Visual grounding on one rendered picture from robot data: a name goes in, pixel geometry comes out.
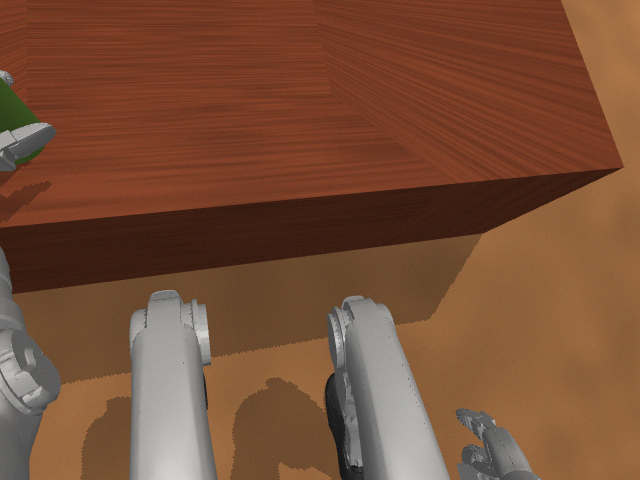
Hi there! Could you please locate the right robot foot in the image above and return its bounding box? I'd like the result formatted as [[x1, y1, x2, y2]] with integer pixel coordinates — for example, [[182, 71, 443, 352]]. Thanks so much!
[[325, 373, 364, 480]]

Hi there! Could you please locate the left robot arm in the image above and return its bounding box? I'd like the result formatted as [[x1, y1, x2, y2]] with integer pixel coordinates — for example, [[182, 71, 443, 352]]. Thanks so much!
[[0, 247, 61, 480]]

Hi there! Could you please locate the right robot hand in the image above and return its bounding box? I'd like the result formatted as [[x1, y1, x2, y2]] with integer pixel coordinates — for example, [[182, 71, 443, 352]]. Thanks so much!
[[456, 408, 533, 480]]

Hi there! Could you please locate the left robot hand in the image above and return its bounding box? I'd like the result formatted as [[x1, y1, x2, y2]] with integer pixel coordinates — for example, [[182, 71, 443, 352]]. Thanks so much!
[[0, 70, 57, 171]]

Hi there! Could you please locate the can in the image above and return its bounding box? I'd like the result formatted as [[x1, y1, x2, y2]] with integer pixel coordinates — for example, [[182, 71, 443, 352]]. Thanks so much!
[[0, 77, 45, 164]]

